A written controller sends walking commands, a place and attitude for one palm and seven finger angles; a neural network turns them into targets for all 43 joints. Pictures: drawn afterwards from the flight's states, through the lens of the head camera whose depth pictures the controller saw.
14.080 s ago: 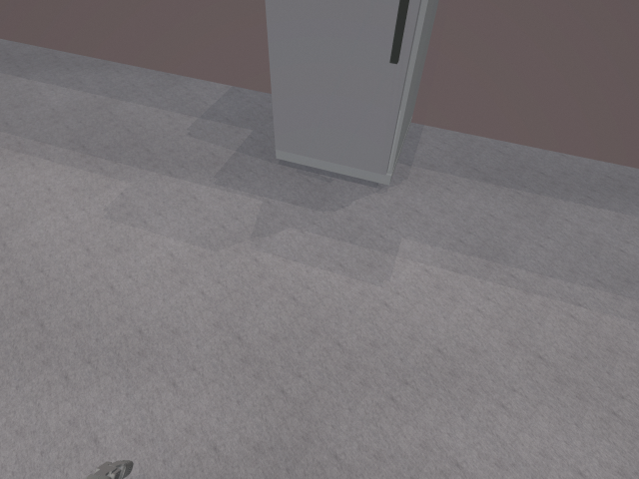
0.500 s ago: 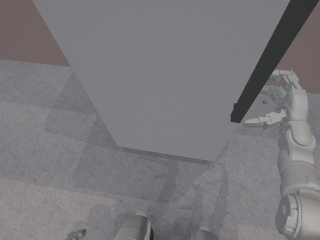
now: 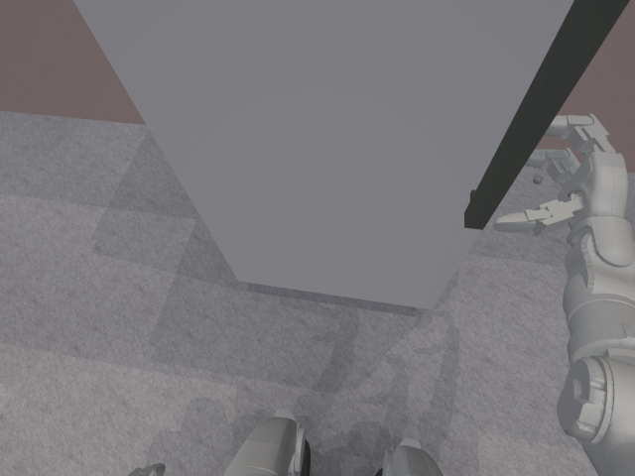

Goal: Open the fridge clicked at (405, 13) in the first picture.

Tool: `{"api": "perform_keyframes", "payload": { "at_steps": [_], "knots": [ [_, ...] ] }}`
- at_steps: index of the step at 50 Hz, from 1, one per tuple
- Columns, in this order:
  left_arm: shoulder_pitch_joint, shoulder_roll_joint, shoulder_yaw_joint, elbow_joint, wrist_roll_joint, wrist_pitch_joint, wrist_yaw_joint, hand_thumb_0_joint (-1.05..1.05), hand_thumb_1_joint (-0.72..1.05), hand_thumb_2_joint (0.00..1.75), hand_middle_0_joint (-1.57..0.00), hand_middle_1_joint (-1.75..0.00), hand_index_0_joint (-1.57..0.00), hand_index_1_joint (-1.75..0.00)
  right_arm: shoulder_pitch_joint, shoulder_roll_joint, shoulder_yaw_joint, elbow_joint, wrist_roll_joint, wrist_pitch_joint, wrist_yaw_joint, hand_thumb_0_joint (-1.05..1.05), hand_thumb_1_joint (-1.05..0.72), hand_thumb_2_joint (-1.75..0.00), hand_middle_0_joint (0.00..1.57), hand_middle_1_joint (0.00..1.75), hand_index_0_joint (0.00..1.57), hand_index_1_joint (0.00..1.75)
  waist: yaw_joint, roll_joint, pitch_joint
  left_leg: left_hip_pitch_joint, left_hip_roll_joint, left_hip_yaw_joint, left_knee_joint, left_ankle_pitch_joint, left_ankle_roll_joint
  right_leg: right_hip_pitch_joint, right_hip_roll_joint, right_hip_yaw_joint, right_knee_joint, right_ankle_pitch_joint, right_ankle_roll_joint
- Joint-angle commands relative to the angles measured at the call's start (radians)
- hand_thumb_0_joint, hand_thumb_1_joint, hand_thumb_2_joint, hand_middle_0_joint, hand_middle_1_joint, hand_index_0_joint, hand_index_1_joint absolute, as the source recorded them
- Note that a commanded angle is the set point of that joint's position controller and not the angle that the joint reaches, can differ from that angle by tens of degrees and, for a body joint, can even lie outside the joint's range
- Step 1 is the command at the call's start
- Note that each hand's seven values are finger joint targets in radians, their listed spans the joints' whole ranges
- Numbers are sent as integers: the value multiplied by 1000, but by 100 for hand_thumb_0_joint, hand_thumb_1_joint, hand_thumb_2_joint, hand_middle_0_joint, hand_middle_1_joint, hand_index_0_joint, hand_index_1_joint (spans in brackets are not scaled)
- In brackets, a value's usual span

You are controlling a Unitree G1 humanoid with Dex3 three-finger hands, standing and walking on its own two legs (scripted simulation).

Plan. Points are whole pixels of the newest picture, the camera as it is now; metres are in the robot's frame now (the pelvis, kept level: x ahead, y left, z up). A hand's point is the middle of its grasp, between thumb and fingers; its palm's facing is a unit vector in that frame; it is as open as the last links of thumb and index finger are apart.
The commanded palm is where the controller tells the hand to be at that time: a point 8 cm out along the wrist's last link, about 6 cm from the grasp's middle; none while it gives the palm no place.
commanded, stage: slide the fingers in behind the handle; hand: right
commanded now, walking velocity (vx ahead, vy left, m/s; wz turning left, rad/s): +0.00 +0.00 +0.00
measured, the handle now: (547, 74) +0.53 -0.15 +0.19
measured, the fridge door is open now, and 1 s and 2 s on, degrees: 0 0 0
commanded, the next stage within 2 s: grip the handle and tug to test in 1.66 s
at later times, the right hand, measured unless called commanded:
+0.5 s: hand (516, 181) +0.48 -0.16 +0.07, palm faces +0.01 +1.00 -0.02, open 14.0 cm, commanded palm +0.45 -0.20 +0.08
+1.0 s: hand (493, 183) +0.47 -0.13 +0.08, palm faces +0.02 +1.00 -0.03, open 14.0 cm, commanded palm +0.44 -0.18 +0.08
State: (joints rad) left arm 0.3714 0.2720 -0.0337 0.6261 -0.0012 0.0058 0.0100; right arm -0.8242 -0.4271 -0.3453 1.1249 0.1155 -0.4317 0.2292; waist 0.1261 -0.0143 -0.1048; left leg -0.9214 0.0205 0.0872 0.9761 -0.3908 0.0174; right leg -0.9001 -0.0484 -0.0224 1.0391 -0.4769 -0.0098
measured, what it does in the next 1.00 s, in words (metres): stands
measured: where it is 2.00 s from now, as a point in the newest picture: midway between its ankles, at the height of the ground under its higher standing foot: outside the picture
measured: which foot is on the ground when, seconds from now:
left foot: down 0.00-1.00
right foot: down 0.00-1.00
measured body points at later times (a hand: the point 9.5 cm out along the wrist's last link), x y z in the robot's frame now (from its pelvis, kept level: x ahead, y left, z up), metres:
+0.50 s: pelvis +0.01 -0.01 +0.01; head +0.11 -0.01 +0.44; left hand +0.05 +0.25 -0.11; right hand +0.47 -0.21 +0.08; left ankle +0.04 +0.11 -0.67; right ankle +0.01 -0.11 -0.67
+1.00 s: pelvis +0.01 +0.00 +0.01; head +0.10 +0.01 +0.45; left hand +0.07 +0.26 -0.11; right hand +0.46 -0.19 +0.08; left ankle +0.04 +0.11 -0.67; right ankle +0.01 -0.11 -0.67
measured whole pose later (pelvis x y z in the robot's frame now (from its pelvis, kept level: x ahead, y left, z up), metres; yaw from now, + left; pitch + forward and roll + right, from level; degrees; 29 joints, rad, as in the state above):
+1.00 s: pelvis +0.01 +0.00 +0.01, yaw +0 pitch +17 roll +0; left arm 0.35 0.25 -0.01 0.61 0.00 0.00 -0.01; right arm -0.68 -0.26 -0.25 0.95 0.10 -0.44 0.08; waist 0.10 -0.02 -0.12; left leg -0.85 0.02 0.06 0.95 -0.40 0.02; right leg -0.80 -0.04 -0.04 0.98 -0.48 0.00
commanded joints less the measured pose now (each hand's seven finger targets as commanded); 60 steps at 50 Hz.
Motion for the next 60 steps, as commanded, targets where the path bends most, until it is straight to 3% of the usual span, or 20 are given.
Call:
{"api": "perform_keyframes", "payload": {
  "at_steps": [1, 5, 9, 12, 15, 18, 20, 21, 24, 28, 32, 35, 38, 40, 42, 46, 47, 51, 53, 60],
  "knots": [
    [135, 161, 62, -79, 6, -20, 10, 0, 90, 90, -20, -30, -20, -30, -459, -188, -8, -219, 18, -55, 5, 0, 50, -30, 30, 120, 30, 120, 31, -70, -434, 263, -52, -64, -117, 200, 4, 218, 46, 48, -138, 231, -17],
    [133, 162, 65, -82, 3, -17, 8, 0, 90, 90, -20, -30, -20, -30, -411, -197, -20, -249, 20, -57, -1, 0, 50, -30, 30, 120, 30, 120, 17, -46, -443, 294, -51, -65, -123, 218, 0, 216, 42, 42, -149, 240, -16],
    [129, 156, 69, -86, 2, -15, 4, 0, 90, 90, -20, -30, -20, -30, -378, -153, 5, -273, 23, -60, -10, 0, 50, -30, 30, 120, 30, 120, 11, -59, -432, 290, -53, -59, -124, 233, 2, 241, 41, 40, -157, 260, -12],
    [124, 152, 68, -97, 3, -13, -1, 0, 90, 90, -20, -30, -20, -30, -326, -155, -13, -296, 25, -61, -29, 0, 50, -30, 30, 120, 30, 120, -10, -69, -440, 313, -54, -57, -119, 263, 5, 249, 44, 35, -163, 293, -9],
    [116, 149, 69, -95, 3, -10, 0, 0, 90, 90, -20, -30, -20, -30, -343, -142, -2, -285, 14, -61, -51, 0, 50, -30, 30, 120, 30, 120, 5, -21, -377, 304, -51, -59, -131, 231, -1, 209, 43, 31, -169, 243, -13],
    [113, 146, 70, -97, 5, -13, 1, 0, 90, 90, -20, -30, -20, -30, -350, -135, 4, -311, -1, -76, -69, 0, 50, -30, 30, 120, 30, 120, -1, -62, -416, 295, -50, -57, -118, 245, 3, 248, 43, 35, -166, 269, -9],
    [111, 142, 69, -91, 6, -16, -2, 0, 90, 90, -20, -30, -20, -30, -352, -92, 33, -289, 4, -75, -73, 0, 50, -30, 30, 120, 30, 120, 11, -28, -398, 290, -52, -56, -122, 246, 2, 246, 43, 36, -164, 269, -10],
    [116, 147, 71, -93, 9, -18, 0, 0, 90, 90, -20, -30, -20, -30, -358, -118, 7, -301, 8, -82, -74, 0, 50, -30, 30, 120, 30, 120, 6, -20, -406, 300, -52, -55, -115, 264, 3, 242, 43, 39, -158, 288, -12],
    [112, 140, 73, -92, 9, -17, -5, 0, 90, 90, -20, -30, -20, -30, -341, -80, 39, -330, 1, -83, -74, 0, 50, -30, 30, 120, 30, 120, -6, -89, -457, 289, -50, -49, -99, 308, 7, 307, 40, 41, -157, 364, 1],
    [109, 138, 77, -90, 6, -15, -10, 0, 90, 90, -20, -30, -20, -30, -305, -24, 73, -349, 16, -70, -80, 0, 50, -30, 30, 120, 30, 120, 4, -32, -441, 291, -54, -45, -105, 338, 2, 310, 35, 41, -153, 398, -1],
    [107, 138, 80, -93, 7, -13, -10, 0, 90, 90, -20, -30, -20, -30, -283, -51, 44, -376, 10, -66, -101, 0, 50, -30, 30, 120, 30, 120, -15, -32, -447, 325, -51, -50, -106, 350, 3, 296, 40, 37, -161, 392, -2],
    [97, 127, 82, -93, 6, -16, -15, 0, 90, 90, -20, -30, -20, -30, -282, 9, 95, -415, 4, -71, -114, 0, 50, -30, 30, 120, 30, 120, -11, -56, -444, 313, -51, -46, -107, 353, 5, 325, 39, 37, -162, 410, 3],
    [97, 125, 82, -90, 7, -18, -18, 0, 90, 90, -20, -30, -20, -30, -249, 30, 100, -403, 4, -65, -132, 0, 50, -30, 30, 120, 30, 120, -12, -28, -434, 324, -51, -46, -109, 363, 2, 310, 40, 33, -163, 407, 2],
    [96, 129, 83, -87, 7, -17, -15, 0, 90, 90, -20, -30, -20, -30, -251, -8, 69, -380, -3, -60, -143, 0, 50, -30, 30, 120, 30, 120, -10, 16, -403, 357, -47, -56, -120, 349, -1, 250, 46, 22, -169, 345, -5],
    [89, 123, 78, -94, 8, -17, -14, 0, 90, 90, -20, -30, -20, -30, -242, -14, 63, -380, -10, -64, -147, 0, 50, -30, 30, 120, 30, 120, -22, -1, -405, 379, -45, -63, -119, 352, 2, 237, 52, 17, -172, 331, -6],
    [87, 123, 79, -100, 9, -24, -11, 0, 90, 90, -20, -30, -20, -30, -244, -18, 61, -398, -8, -78, -147, 0, 50, -30, 30, 120, 30, 120, -21, 26, -420, 400, -45, -69, -120, 358, 2, 230, 53, 15, -169, 322, -10],
    [80, 120, 78, -96, 7, -25, -9, 0, 90, 90, -20, -30, -20, -30, -259, -3, 78, -399, -12, -83, -144, 0, 50, -30, 30, 120, 30, 120, -18, -1, -422, 391, -42, -71, -116, 362, 1, 233, 53, 13, -169, 325, -8],
    [82, 122, 77, -87, 8, -33, -7, 0, 90, 90, -20, -30, -20, -30, -336, 32, 115, -365, -9, -86, -139, 0, 50, -30, 30, 120, 30, 120, 8, 5, -389, 349, -43, -71, -128, 295, 0, 223, 56, 19, -166, 260, -11],
    [88, 126, 81, -78, 9, -36, -6, 0, 90, 90, -20, -30, -20, -30, -337, 14, 98, -351, -14, -90, -140, 0, 50, -30, 30, 120, 30, 120, -2, -8, -421, 346, -41, -70, -119, 301, 1, 235, 55, 21, -162, 271, -8],
    [93, 122, 85, -68, 13, -41, -13, 0, 90, 90, -20, -30, -20, -30, -368, 73, 147, -355, -15, -95, -142, 0, 50, -30, 30, 120, 30, 120, 11, -20, -450, 331, -41, -69, -122, 308, -1, 258, 56, 21, -153, 281, -11]
  ]
}}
